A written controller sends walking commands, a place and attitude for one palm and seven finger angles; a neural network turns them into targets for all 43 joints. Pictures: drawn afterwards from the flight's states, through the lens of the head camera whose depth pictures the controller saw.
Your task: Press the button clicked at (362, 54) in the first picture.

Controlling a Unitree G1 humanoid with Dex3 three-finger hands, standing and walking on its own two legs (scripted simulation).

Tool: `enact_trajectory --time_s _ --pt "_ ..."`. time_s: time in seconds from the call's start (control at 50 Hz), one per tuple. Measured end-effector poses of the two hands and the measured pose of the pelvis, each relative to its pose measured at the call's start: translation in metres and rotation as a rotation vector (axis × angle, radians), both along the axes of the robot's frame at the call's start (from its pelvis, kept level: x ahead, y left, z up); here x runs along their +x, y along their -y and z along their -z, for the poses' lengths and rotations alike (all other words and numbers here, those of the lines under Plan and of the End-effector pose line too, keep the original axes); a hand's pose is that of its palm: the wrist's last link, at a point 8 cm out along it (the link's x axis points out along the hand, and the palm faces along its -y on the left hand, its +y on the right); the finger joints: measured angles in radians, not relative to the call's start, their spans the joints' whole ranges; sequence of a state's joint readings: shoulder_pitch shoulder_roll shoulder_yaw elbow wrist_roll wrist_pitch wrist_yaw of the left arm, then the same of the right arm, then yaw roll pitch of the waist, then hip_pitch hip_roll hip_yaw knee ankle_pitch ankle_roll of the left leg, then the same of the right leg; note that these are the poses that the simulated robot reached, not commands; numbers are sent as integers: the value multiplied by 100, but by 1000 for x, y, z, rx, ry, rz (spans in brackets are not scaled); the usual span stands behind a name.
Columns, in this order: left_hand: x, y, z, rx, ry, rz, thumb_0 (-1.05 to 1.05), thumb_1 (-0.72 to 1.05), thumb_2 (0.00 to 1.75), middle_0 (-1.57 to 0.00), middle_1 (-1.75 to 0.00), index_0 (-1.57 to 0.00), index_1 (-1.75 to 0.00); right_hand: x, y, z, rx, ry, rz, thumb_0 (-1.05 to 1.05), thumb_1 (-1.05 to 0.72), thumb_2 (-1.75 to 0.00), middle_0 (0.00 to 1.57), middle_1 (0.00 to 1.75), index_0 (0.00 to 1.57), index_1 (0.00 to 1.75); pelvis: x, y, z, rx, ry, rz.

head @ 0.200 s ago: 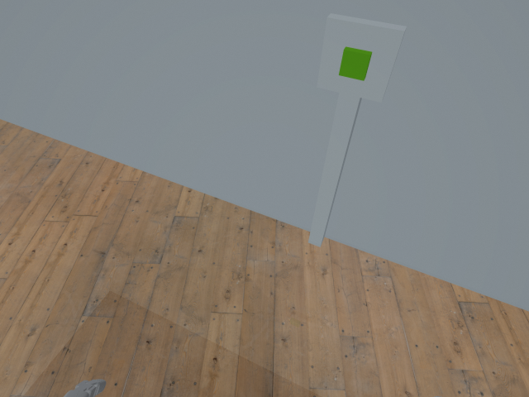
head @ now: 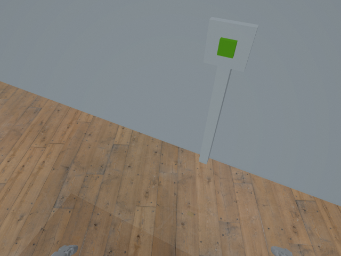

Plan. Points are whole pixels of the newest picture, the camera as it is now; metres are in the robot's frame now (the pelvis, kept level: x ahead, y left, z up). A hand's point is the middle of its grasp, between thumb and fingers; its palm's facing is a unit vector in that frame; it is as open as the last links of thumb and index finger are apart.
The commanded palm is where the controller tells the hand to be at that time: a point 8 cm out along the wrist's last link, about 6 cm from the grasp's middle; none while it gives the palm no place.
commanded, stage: stand and wait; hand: left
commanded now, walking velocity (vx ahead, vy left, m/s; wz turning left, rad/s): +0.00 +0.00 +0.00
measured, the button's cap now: (227, 47) +0.85 -0.17 +0.10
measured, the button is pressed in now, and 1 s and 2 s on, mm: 0 0 0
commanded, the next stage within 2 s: look at it before walking up in 0.68 s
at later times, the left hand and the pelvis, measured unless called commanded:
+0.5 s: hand out of the picture +0.05 +0.23 -0.15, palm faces -0.03 -0.94 -0.35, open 7.4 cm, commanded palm none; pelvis -0.02 -0.02 +0.00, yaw +0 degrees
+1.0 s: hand out of the picture +0.05 +0.22 -0.15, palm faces -0.04 -0.94 -0.33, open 7.4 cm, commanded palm none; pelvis -0.03 -0.02 +0.01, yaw -1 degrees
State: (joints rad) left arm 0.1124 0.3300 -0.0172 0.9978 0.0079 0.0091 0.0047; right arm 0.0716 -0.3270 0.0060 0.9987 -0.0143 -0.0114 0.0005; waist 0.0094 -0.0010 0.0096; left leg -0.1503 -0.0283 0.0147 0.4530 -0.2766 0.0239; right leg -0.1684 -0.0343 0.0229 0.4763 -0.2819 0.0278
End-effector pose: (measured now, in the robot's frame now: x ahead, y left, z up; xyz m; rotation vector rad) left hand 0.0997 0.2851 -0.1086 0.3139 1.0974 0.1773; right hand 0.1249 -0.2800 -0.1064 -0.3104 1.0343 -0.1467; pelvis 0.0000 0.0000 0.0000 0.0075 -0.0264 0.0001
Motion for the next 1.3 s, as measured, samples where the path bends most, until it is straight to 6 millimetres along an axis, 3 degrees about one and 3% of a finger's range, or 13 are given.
enact_trajectory --time_s 0.12,0.34,0.52,0.88,1.3 --pt "-16 6 2 -7 -33 -11 0 91 90 -21 -30 -20 -30 -13 7 2 0 -29 11 1 -90 -89 21 30 20 30 -5 5 -2 1 3 2" --pt "-51 7 5 8 -118 -36 0 91 90 -21 -30 -20 -30 -61 27 10 -17 -149 54 1 -90 -89 21 30 20 30 -13 14 -4 -1 5 1" --pt "-59 10 4 15 -132 -35 0 91 90 -21 -30 -20 -30 -84 34 13 -14 -194 76 1 -90 -89 21 30 20 30 -20 19 -5 0 9 5" --pt "-52 18 3 0 -97 -13 0 91 90 -21 -30 -20 -30 -89 32 11 -2 -176 78 1 -90 -89 21 30 20 30 -26 21 -6 -2 5 10" --pt "-56 10 6 -1 -127 -25 0 91 90 -21 -30 -20 -30 -79 27 8 -12 -181 73 1 -90 -89 21 30 20 30 -21 15 -7 -4 2 8"
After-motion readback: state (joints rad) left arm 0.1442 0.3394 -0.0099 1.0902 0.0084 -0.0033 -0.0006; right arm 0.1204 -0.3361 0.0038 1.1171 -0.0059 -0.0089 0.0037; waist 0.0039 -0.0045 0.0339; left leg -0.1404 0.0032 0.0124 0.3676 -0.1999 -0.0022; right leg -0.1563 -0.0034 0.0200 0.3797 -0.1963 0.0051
